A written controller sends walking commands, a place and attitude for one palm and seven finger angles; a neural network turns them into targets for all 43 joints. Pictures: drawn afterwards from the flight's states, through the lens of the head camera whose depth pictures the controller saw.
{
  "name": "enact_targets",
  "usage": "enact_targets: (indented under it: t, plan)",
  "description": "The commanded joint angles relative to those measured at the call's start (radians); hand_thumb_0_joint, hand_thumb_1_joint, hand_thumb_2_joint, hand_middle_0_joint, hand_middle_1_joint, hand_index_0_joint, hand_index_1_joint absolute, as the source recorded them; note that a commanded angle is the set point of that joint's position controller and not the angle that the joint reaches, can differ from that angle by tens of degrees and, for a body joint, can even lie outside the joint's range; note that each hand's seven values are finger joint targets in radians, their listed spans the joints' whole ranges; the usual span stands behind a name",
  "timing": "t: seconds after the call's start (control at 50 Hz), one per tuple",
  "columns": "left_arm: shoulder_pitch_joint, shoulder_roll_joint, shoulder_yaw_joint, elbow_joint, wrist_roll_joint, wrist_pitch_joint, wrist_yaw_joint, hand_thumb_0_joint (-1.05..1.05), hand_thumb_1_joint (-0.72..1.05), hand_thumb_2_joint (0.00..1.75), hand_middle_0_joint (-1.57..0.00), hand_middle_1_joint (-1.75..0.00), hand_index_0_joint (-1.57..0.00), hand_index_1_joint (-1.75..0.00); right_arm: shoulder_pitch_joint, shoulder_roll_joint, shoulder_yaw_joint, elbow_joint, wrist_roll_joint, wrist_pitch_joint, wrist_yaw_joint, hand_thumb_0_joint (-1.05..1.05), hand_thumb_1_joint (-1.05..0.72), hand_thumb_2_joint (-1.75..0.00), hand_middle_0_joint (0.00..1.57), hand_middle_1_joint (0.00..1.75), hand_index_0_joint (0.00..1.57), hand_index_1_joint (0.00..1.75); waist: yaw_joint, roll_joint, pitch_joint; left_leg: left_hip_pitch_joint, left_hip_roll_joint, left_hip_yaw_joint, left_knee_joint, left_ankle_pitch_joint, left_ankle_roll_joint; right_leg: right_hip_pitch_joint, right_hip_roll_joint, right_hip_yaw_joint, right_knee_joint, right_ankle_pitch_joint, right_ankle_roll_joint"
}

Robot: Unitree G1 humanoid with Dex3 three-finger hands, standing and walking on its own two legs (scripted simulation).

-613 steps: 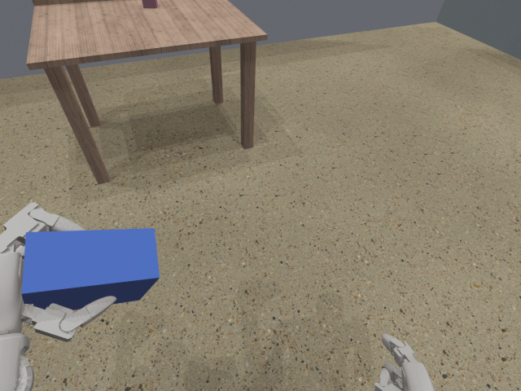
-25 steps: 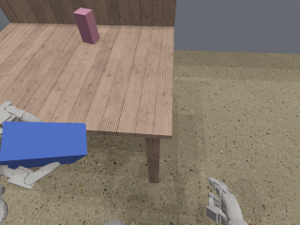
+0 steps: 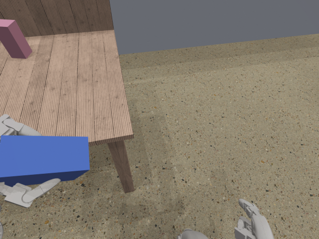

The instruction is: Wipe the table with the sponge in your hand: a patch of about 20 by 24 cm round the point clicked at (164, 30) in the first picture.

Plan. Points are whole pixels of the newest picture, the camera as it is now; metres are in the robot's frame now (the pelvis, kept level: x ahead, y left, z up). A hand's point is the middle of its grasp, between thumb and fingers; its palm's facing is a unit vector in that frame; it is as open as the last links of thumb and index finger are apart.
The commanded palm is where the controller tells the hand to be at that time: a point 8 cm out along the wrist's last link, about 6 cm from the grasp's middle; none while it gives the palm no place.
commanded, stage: turn to face it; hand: left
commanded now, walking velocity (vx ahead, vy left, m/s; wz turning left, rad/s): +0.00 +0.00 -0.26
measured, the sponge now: (57, 161) +0.23 +0.22 +0.14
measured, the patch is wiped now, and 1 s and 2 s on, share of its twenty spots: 0.00 0.00 0.00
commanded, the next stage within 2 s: come to a stop and stand still in 0.12 s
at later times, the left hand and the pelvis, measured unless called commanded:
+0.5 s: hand (51, 179) +0.18 +0.20 +0.17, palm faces +0.29 -0.83 -0.47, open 10.5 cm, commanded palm +0.14 +0.24 +0.18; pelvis -0.05 -0.03 +0.00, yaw -5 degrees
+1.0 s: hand (61, 191) +0.17 +0.18 +0.16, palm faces +0.29 -0.84 -0.45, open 10.5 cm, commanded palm +0.12 +0.22 +0.18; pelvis -0.07 -0.04 +0.01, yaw -6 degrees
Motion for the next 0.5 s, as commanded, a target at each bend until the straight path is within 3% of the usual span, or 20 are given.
enact_targets:
  t: [0.0,0.04,0.06,0.08,0.1,0.12,0.14,0.16,0.22,0.28,0.32,0.34,0.36,0.4,0.42,0.44,0.48]
  plan:
    - [-0.11,0.136,0.059,-0.25,-0.007,-0.078,0.032,0.0,0.1,1.3,-1.2,-1.6,-1.2,-1.6,-0.05,-0.134,-0.04,-0.125,0.004,-0.094,0.004,0.0,-0.9,-0.9,0.2,0.3,0.2,0.3,-0.022,0.266,-0.126,0.054,0.202,-0.07,-0.078,0.501,0.086,0.16,-0.01,-0.085,-0.274,0.058,0.01]
    - [-0.146,0.147,0.07,-0.244,-0.002,-0.08,0.029,0.0,0.1,1.3,-1.2,-1.6,-1.2,-1.6,-0.063,-0.134,-0.037,-0.125,0.003,-0.101,0.005,0.0,-0.9,-0.9,0.2,0.3,0.2,0.3,-0.019,0.236,-0.125,-0.028,0.184,-0.056,-0.007,0.391,0.051,0.291,-0.031,-0.082,-0.408,0.189,-0.002]
    - [-0.14,0.176,0.101,-0.218,0.001,-0.088,0.032,0.0,0.1,1.3,-1.2,-1.6,-1.2,-1.6,-0.057,-0.12,-0.032,-0.123,0.004,-0.1,0.006,0.0,-0.9,-0.9,0.2,0.3,0.2,0.3,-0.021,0.151,-0.15,-0.078,0.147,-0.027,0.076,0.289,0.028,0.353,-0.102,-0.008,-0.439,0.357,-0.037]
    - [-0.13,0.214,0.133,-0.198,0.0,-0.096,0.038,0.0,0.1,1.3,-1.2,-1.6,-1.2,-1.6,-0.055,-0.09,-0.023,-0.129,0.005,-0.096,0.004,0.0,-0.9,-0.9,0.2,0.3,0.2,0.3,-0.029,-0.031,-0.175,-0.153,0.057,0.018,0.205,0.133,-0.01,0.394,-0.232,0.18,-0.438,0.67,-0.103]
    - [-0.07,0.191,0.139,-0.136,-0.018,-0.081,0.034,0.0,0.1,1.3,-1.2,-1.6,-1.2,-1.6,-0.061,-0.079,-0.029,-0.133,0.01,-0.086,0.002,0.0,-0.9,-0.9,0.2,0.3,0.2,0.3,-0.007,-0.221,-0.219,-0.228,-0.04,-0.001,0.363,-0.202,-0.03,0.391,-0.332,0.362,-0.496,0.739,-0.177]
    - [-0.034,0.21,0.158,-0.165,-0.029,-0.076,0.034,0.0,0.1,1.3,-1.2,-1.6,-1.2,-1.6,-0.087,-0.094,-0.041,-0.138,0.013,-0.073,0.002,0.0,-0.9,-0.9,0.2,0.3,0.2,0.3,0.008,-0.218,-0.232,-0.254,-0.035,-0.074,0.491,-0.269,-0.025,0.385,-0.369,0.428,-0.527,0.711,-0.207]
    - [-0.008,0.229,0.179,-0.211,-0.034,-0.08,0.039,0.0,0.1,1.3,-1.2,-1.6,-1.2,-1.6,-0.112,-0.061,-0.016,-0.132,0.005,-0.063,-0.001,0.0,-0.9,-0.9,0.2,0.3,0.2,0.3,0.004,-0.159,-0.226,-0.292,-0.025,-0.127,0.544,-0.239,-0.021,0.402,-0.375,0.404,-0.515,0.686,-0.219]
    - [0.024,0.219,0.192,-0.228,-0.036,-0.085,0.042,0.0,0.1,1.3,-1.2,-1.6,-1.2,-1.6,-0.119,-0.051,-0.003,-0.12,0.0,-0.05,0.0,0.0,-0.9,-0.9,0.2,0.3,0.2,0.3,-0.005,-0.118,-0.243,-0.294,-0.024,-0.131,0.547,-0.203,-0.023,0.418,-0.353,0.34,-0.5,0.674,-0.217]
    - [0.059,0.197,0.193,-0.241,-0.036,-0.097,0.041,0.0,0.1,1.3,-1.2,-1.6,-1.2,-1.6,-0.143,-0.051,-0.002,-0.104,-0.008,-0.033,-0.009,0.0,-0.9,-0.9,0.2,0.3,0.2,0.3,-0.01,-0.092,-0.258,-0.199,-0.034,-0.091,0.361,-0.168,-0.015,0.362,-0.306,0.238,-0.509,0.581,-0.2]
    - [0.064,0.178,0.176,-0.228,-0.027,-0.095,0.045,0.0,0.1,1.3,-1.2,-1.6,-1.2,-1.6,-0.124,-0.069,-0.006,-0.103,-0.011,-0.039,-0.018,0.0,-0.9,-0.9,0.2,0.3,0.2,0.3,-0.008,-0.106,-0.256,-0.126,-0.067,-0.057,0.172,-0.111,0.007,0.322,-0.29,0.259,-0.568,0.339,-0.192]
    - [0.062,0.162,0.149,-0.214,-0.021,-0.087,0.048,0.0,0.1,1.3,-1.2,-1.6,-1.2,-1.6,-0.097,-0.081,-0.013,-0.092,-0.007,-0.041,-0.026,0.0,-0.9,-0.9,0.2,0.3,0.2,0.3,-0.022,-0.08,-0.245,-0.015,-0.074,-0.052,-0.012,-0.041,0.02,0.277,-0.275,0.24,-0.578,0.198,-0.159]
    - [0.044,0.156,0.135,-0.215,-0.016,-0.088,0.048,0.0,0.1,1.3,-1.2,-1.6,-1.2,-1.6,-0.083,-0.084,-0.015,-0.092,-0.009,-0.044,-0.03,0.0,-0.9,-0.9,0.2,0.3,0.2,0.3,-0.027,-0.058,-0.236,0.054,-0.074,-0.048,-0.117,-0.003,0.03,0.247,-0.244,0.222,-0.571,0.127,-0.13]
    - [0.02,0.156,0.121,-0.227,-0.013,-0.092,0.048,0.0,0.1,1.3,-1.2,-1.6,-1.2,-1.6,-0.077,-0.101,-0.026,-0.096,-0.01,-0.048,-0.038,0.0,-0.9,-0.9,0.2,0.3,0.2,0.3,-0.029,-0.022,-0.22,0.086,-0.028,-0.083,-0.202,-0.012,0.049,0.227,-0.202,0.196,-0.526,0.077,-0.101]
    - [0.001,0.149,0.109,-0.21,-0.006,-0.104,0.044,0.0,0.1,1.3,-1.2,-1.6,-1.2,-1.6,-0.091,-0.133,-0.036,-0.109,-0.005,-0.055,-0.051,0.0,-0.9,-0.9,0.2,0.3,0.2,0.3,-0.011,0.166,-0.161,0.051,0.148,-0.272,-0.29,-0.035,0.13,0.151,-0.066,0.082,-0.377,0.023,-0.039]
    - [-0.062,0.167,0.119,-0.241,0.0,-0.111,0.042,0.0,0.1,1.3,-1.2,-1.6,-1.2,-1.6,-0.099,-0.117,-0.025,-0.101,-0.008,-0.063,-0.055,0.0,-0.9,-0.9,0.2,0.3,0.2,0.3,-0.013,0.285,-0.144,-0.041,0.198,-0.332,-0.372,-0.155,0.155,0.166,-0.043,0.015,-0.233,-0.017,-0.029]
    - [-0.08,0.152,0.093,-0.216,0.008,-0.109,0.043,0.0,0.1,1.3,-1.2,-1.6,-1.2,-1.6,-0.108,-0.104,-0.021,-0.097,-0.013,-0.073,-0.06,0.0,-0.9,-0.9,0.2,0.3,0.2,0.3,-0.023,0.275,-0.082,-0.135,0.218,-0.361,-0.389,-0.183,0.179,0.179,-0.04,0.007,-0.137,-0.011,-0.025]
    - [-0.105,0.111,0.041,-0.179,0.013,-0.102,0.038,0.0,0.1,1.3,-1.2,-1.6,-1.2,-1.6,-0.083,-0.113,-0.028,-0.084,-0.012,-0.092,-0.053,0.0,-0.9,-0.9,0.2,0.3,0.2,0.3,-0.025,0.223,-0.062,-0.101,0.176,-0.272,-0.307,-0.004,0.163,0.168,-0.046,-0.007,-0.178,0.008,-0.022]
